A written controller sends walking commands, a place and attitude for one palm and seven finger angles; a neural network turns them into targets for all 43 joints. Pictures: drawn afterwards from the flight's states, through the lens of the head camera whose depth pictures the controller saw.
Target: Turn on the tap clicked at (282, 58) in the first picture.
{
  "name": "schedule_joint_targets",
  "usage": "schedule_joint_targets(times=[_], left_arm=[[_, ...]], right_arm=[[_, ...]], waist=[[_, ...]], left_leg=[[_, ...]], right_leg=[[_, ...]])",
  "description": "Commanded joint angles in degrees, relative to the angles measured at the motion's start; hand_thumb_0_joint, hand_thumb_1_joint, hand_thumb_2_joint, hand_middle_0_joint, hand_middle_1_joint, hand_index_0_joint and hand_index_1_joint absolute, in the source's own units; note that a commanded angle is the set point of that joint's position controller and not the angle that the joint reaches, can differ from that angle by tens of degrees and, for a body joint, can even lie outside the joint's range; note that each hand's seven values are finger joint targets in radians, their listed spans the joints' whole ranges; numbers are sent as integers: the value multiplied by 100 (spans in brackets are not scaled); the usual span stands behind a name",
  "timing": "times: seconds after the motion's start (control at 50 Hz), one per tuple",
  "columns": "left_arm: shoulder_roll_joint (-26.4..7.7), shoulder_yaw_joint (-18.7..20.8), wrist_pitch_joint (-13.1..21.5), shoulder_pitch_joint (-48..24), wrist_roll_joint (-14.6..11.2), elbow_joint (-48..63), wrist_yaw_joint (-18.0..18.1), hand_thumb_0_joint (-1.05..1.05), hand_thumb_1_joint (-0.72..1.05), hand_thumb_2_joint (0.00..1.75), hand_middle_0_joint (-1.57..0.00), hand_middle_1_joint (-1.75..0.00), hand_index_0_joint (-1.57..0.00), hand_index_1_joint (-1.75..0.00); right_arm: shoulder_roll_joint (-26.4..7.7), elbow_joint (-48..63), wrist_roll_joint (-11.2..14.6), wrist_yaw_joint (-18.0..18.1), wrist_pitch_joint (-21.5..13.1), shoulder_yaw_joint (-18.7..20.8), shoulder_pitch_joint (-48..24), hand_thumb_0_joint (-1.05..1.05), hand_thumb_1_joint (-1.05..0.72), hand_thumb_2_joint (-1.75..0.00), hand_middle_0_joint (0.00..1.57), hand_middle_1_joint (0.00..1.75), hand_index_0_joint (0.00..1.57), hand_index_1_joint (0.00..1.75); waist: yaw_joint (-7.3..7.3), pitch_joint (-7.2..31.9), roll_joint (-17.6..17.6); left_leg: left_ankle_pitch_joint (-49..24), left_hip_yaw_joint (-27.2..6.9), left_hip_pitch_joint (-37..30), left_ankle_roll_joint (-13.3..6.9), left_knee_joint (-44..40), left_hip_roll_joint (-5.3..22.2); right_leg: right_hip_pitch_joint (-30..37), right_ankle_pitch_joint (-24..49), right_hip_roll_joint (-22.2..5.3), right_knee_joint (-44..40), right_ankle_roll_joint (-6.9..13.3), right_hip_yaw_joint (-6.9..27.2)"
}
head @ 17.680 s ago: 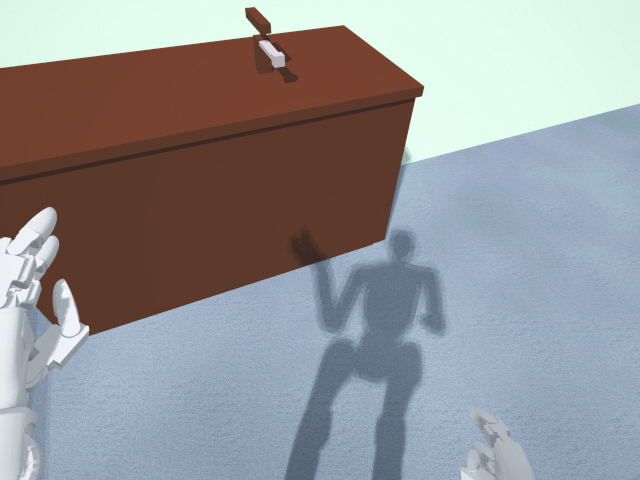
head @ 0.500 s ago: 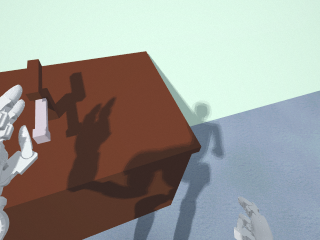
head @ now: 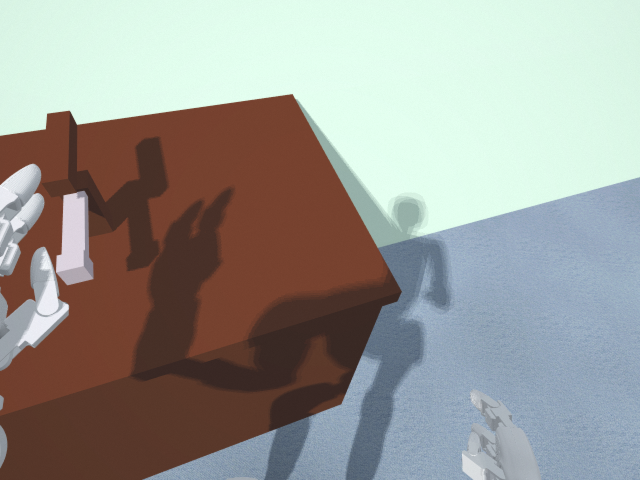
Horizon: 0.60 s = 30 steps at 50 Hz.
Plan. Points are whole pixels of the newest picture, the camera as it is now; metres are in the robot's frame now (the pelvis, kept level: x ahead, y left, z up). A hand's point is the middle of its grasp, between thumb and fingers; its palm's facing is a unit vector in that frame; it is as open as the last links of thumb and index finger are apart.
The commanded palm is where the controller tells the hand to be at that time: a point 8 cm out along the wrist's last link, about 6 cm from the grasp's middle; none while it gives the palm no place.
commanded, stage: shuffle to correct the standing spot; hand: left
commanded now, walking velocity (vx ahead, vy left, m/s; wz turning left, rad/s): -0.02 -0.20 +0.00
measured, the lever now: (75, 267) +0.32 +0.32 +0.07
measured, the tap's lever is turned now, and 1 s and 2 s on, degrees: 0 0 0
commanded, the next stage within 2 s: none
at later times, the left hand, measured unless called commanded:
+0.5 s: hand (72, 301) +0.23 +0.24 +0.17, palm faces +0.30 -0.86 -0.42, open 7.4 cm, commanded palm +0.17 +0.28 +0.18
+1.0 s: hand (69, 301) +0.23 +0.24 +0.17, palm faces +0.30 -0.85 -0.43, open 7.4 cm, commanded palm +0.17 +0.28 +0.18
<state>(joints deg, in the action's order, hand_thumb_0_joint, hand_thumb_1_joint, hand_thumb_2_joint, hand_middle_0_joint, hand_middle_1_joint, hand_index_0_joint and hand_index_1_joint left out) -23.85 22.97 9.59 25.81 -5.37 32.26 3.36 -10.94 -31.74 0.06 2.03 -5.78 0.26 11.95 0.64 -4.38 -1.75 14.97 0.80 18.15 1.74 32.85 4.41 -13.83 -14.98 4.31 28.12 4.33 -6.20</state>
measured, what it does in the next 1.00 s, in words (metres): stands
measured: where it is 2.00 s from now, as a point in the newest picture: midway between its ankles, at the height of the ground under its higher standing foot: outside the picture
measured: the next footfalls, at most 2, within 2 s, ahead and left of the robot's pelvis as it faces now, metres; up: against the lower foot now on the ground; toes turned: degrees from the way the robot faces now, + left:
none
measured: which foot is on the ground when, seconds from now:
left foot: down 0.00-1.00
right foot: down 0.00-1.00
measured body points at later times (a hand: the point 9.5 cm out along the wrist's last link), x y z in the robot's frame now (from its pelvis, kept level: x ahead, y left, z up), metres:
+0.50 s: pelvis +0.01 +0.00 +0.00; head +0.05 +0.02 +0.45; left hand +0.21 +0.28 +0.19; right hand +0.18 -0.23 -0.08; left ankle +0.02 +0.14 -0.73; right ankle +0.00 -0.07 -0.73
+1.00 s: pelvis +0.01 +0.00 +0.00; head +0.05 +0.02 +0.45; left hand +0.20 +0.28 +0.19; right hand +0.18 -0.23 -0.08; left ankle +0.02 +0.14 -0.73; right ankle +0.00 -0.07 -0.73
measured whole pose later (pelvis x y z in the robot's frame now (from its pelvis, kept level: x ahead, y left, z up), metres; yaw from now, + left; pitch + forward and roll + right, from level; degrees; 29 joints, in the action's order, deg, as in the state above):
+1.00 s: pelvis +0.01 +0.00 +0.00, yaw +0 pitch +0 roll -2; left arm -25.0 23.2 8.9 28.2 -5.7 33.8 4.2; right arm -10.8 -31.3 0.7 1.7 -4.6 0.5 11.6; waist -0.3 -4.8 -0.8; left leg 15.9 0.2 17.7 2.0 33.5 4.8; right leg -12.6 -15.3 4.8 27.4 4.8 -6.7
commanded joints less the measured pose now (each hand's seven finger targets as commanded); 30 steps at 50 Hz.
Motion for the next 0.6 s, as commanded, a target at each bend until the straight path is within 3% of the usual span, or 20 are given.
schedule_joint_targets(times=[0.0,0.02,0.1,0.12,0.18,0.24,0.3,0.38,0.4,0.46,0.5,0.58], left_arm=[[-934,649,296,-220,-41,1123,116,0,90,90,-20,-30,-20,-30],[-827,531,295,-262,-53,1109,110,0,90,90,-20,-30,-20,-30],[-975,652,284,-203,-62,1306,154,0,90,90,-20,-30,-20,-30],[-874,543,294,-233,-74,1297,144,0,90,90,-20,-30,-20,-30],[-1002,685,306,-208,-57,1300,148,0,90,90,-20,-30,-20,-30],[-1005,672,319,-244,-44,1357,143,0,90,90,-20,-30,-20,-30],[-976,696,290,-42,-36,1244,134,0,90,90,-20,-30,-20,-30],[-943,639,275,-82,-60,1161,135,0,90,90,-20,-30,-20,-30],[-967,667,251,3,-71,1181,162,0,90,90,-20,-30,-20,-30],[-994,674,267,-97,-90,1285,191,0,90,90,-20,-30,-20,-30],[-1055,735,249,-63,-99,1274,224,0,90,90,-20,-30,-20,-30],[-1010,700,267,-105,-77,1183,214,0,90,90,-20,-30,-20,-30]], right_arm=[[-793,862,69,38,-267,373,-358,0,-90,-90,20,30,20,30],[-793,836,47,31,-251,359,-295,0,-90,-90,20,30,20,30],[-787,863,74,40,-259,372,-372,0,-90,-90,20,30,20,30],[-784,839,42,39,-244,345,-330,0,-90,-90,20,30,20,30],[-790,871,51,48,-235,372,-347,0,-90,-90,20,30,20,30],[-814,883,50,52,-236,377,-360,0,-90,-90,20,30,20,30],[-803,885,86,31,-223,382,-347,0,-90,-90,20,30,20,30],[-821,885,92,9,-198,413,-260,0,-90,-90,20,30,20,30],[-807,872,111,13,-201,397,-306,0,-90,-90,20,30,20,30],[-801,858,84,34,-182,399,-286,0,-90,-90,20,30,20,30],[-781,836,95,53,-181,372,-373,0,-90,-90,20,30,20,30],[-782,836,76,60,-166,380,-350,0,-90,-90,20,30,20,30]], waist=[[-15,1016,448],[-49,1071,375],[-54,1051,468],[-73,1054,513],[-38,1015,571],[-35,1070,832],[-31,1115,795],[-57,1095,418],[-75,1097,429],[-92,1108,310],[-103,969,435],[-81,902,445]], left_leg=[[-697,-327,-355,-392,-326,378],[-675,-315,-337,-382,-268,325],[-688,-296,-496,-361,-160,282],[-691,-361,-419,-378,-234,315],[-888,-520,-343,-427,-348,492],[-1448,-667,-401,-454,-506,650],[-1659,-585,-545,-443,-409,627],[-978,-367,-348,-354,-137,403],[-936,-336,-469,-340,-114,331],[-682,-311,-383,-337,-31,275],[-653,-328,-449,-346,-62,273],[-599,-440,-273,-409,-173,407]], right_leg=[[278,1017,-827,-529,-340,766],[309,1014,-853,-523,-306,745],[88,1068,-963,-498,-179,862],[132,983,-912,-454,-195,768],[240,1039,-826,-360,-297,713],[407,1193,-704,-233,-350,558],[474,1405,-727,-390,-356,573],[477,1316,-924,-498,-226,745],[326,1355,-979,-515,-125,824],[268,1220,-1073,-492,-86,890],[61,1137,-1081,-528,-73,944],[154,986,-968,-483,-236,874]])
